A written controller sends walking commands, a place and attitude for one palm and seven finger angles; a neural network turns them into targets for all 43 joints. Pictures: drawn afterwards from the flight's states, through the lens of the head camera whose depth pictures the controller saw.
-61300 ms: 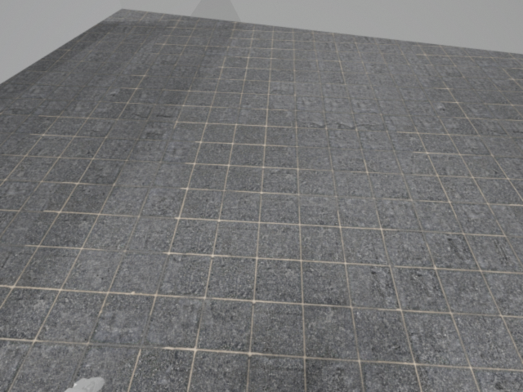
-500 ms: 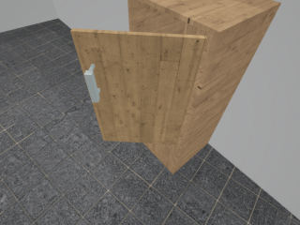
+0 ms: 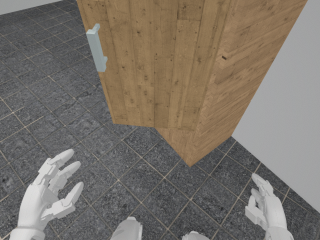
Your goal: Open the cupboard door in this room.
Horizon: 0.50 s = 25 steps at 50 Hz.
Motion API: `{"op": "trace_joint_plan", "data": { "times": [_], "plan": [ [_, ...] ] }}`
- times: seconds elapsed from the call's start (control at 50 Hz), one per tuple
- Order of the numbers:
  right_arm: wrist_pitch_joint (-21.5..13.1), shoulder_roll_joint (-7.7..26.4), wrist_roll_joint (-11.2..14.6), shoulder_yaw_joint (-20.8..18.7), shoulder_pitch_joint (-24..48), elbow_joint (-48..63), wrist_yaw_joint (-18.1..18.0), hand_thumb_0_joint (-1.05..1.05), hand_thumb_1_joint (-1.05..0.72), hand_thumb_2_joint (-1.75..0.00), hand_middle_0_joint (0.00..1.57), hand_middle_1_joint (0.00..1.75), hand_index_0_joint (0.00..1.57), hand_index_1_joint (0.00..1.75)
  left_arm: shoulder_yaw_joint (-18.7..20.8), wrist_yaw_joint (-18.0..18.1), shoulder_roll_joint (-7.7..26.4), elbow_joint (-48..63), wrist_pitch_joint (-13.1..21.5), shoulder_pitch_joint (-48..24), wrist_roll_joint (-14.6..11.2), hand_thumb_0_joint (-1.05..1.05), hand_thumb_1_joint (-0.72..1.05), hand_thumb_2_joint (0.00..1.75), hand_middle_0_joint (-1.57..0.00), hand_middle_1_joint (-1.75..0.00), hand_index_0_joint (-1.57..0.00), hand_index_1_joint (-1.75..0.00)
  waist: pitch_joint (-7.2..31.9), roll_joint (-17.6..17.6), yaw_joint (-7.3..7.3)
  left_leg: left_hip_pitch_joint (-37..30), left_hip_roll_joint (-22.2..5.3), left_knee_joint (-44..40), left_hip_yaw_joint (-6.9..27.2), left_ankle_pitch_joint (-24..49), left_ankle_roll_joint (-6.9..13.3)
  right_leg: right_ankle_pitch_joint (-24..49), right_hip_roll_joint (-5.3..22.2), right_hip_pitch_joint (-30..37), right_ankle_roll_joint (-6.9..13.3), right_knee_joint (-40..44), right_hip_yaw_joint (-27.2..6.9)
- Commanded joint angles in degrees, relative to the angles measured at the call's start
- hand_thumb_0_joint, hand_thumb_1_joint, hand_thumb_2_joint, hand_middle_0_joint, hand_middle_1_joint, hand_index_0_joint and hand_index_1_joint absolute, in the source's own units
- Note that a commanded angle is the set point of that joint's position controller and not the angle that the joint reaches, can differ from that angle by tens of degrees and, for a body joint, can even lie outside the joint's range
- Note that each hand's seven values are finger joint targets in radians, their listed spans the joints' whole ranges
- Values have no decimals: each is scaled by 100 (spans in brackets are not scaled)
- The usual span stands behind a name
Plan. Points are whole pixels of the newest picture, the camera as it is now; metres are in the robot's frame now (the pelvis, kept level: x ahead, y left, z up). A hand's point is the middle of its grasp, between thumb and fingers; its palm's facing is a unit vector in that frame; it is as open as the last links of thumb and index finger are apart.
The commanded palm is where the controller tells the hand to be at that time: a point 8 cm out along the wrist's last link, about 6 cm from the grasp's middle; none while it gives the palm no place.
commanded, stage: raise the hand with hooked fingers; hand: left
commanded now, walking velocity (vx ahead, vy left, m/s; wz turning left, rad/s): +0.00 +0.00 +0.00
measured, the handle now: (99, 48) +0.60 +0.25 +0.14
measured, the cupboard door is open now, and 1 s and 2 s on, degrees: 47 47 47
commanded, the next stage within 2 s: move the hooked fingers beside the handle in 1.64 s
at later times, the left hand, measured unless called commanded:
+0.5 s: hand (51, 161) +0.25 +0.26 +0.09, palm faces +0.01 -1.00 -0.05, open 11.9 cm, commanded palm +0.23 +0.31 +0.10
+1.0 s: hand (23, 132) +0.28 +0.31 +0.15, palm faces +0.04 -1.00 -0.04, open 13.9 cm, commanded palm +0.26 +0.35 +0.15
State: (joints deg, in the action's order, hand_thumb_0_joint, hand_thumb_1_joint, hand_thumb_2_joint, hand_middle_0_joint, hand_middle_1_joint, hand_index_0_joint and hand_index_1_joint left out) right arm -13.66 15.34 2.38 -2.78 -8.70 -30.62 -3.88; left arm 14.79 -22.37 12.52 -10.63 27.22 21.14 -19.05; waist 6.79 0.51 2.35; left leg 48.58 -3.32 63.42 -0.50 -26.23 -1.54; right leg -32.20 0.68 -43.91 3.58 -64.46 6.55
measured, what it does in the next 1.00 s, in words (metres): rises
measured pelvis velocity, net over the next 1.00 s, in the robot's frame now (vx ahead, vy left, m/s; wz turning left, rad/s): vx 0.01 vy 0.04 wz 0.00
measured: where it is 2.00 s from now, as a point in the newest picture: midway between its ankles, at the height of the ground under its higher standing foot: outside the picture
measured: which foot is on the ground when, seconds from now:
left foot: down 0.00-1.00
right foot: down 0.00-1.00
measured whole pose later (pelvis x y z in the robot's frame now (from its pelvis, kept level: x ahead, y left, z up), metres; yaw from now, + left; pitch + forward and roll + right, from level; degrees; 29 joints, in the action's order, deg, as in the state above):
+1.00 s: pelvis +0.01 +0.04 +0.06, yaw +0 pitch +4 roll -2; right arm -12.5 14.5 3.0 4.0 -14.3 -33.3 -5.7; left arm 22.2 -26.1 22.8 -17.4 10.4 -0.2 -19.3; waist 2.8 -1.5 1.5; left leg 29.9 -1.5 44.1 -1.9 -18.7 1.8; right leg -21.7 1.2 -23.9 0.1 -41.3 5.6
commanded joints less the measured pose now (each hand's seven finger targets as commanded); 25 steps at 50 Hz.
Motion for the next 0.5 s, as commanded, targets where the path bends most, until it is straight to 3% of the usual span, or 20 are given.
{"op": "trace_joint_plan", "data": {
  "times": [0.0,0.04,0.08,0.12,0.18,0.22,0.32,0.34,0.4,0.42,0.46,0.48],
  "plan": [
    [-308,568,-20,-67,-248,556,-195,0,-90,-90,20,30,20,30,356,97,1279,2065,381,-1551,-29,0,34,66,-24,-66,-24,-66,965,-298,-516,-859,209,-549,81,911,375,1003,25,522,-403,1920,-1293],
    [-338,577,-5,-25,-246,429,-238,0,-90,-90,20,30,20,30,423,-17,1312,1669,215,-1422,-63,0,29,64,-24,-69,-24,-69,817,-294,-516,-852,206,-647,120,929,367,1044,19,575,-414,1992,-1220],
    [-325,630,18,12,-220,407,-255,0,-90,-90,20,30,20,30,658,-184,1509,1148,-83,-1260,-154,0,25,62,-25,-72,-25,-72,746,-284,-385,-867,220,-779,168,1040,351,1161,2,781,-410,2056,-1202],
    [-335,624,29,21,-192,435,-248,0,-90,-90,20,30,20,30,801,-282,1579,1128,-307,-1118,-236,0,20,60,-25,-75,-25,-75,1049,-380,-248,-1073,246,-974,139,1186,345,1351,53,1089,-425,2137,-1153],
    [-349,597,21,38,-155,476,-209,0,-90,-90,20,30,20,30,975,-264,1588,890,-572,-927,-356,0,13,57,-25,-80,-25,-80,1062,-171,-96,-1240,261,-1224,183,1371,324,1643,31,1339,-447,2190,-1026],
    [-343,607,13,32,-213,456,-173,0,-90,-90,20,30,20,30,1030,-187,1553,854,-571,-932,-367,0,8,55,-26,-82,-26,-82,973,26,-120,-1274,274,-1368,168,1350,314,1655,44,1340,-477,2266,-948],
    [-414,668,1,18,-336,492,-113,0,-90,-90,20,30,20,30,827,-49,1461,1029,-370,-1154,-264,0,-3,50,-27,-90,-27,-90,909,-159,-176,-1695,289,-1670,124,1305,335,1435,-93,1135,-372,2254,-642],
    [-421,689,6,12,-372,466,-120,0,-90,-90,20,30,20,30,864,-21,1520,992,-337,-1254,-261,0,-6,49,-27,-92,-27,-92,842,-6,-209,-1692,286,-1720,134,1204,333,1296,-97,1111,-382,2306,-617],
    [-422,752,12,9,-407,482,-126,0,-90,-90,20,30,20,30,1008,-18,1706,1058,-313,-1360,-272,0,-13,46,-27,-96,-27,-96,924,-52,-168,-1853,286,-1842,130,1251,343,1376,-122,1223,-350,2326,-562],
    [-420,763,17,24,-414,476,-134,0,-90,-90,20,30,20,30,991,-27,1724,1084,-315,-1415,-241,0,-15,45,-27,-98,-27,-98,943,-295,-156,-1940,292,-1902,125,1272,336,1423,-128,1255,-325,2316,-526],
    [-426,760,36,47,-422,474,-147,0,-90,-90,20,30,20,30,886,-21,1659,1161,-357,-1600,-230,0,-20,43,-28,-100,-28,-100,858,-420,-214,-2138,279,-2012,148,1254,337,1470,-162,1180,-309,2339,-415],
    [-422,793,22,63,-447,474,-149,0,-90,-90,20,30,20,30,947,-27,1797,1212,-388,-1764,-220,0,-22,42,-28,-102,-28,-102,861,-479,-203,-2204,270,-2043,190,1323,331,1557,-188,1248,-273,2307,-388]
  ]
}}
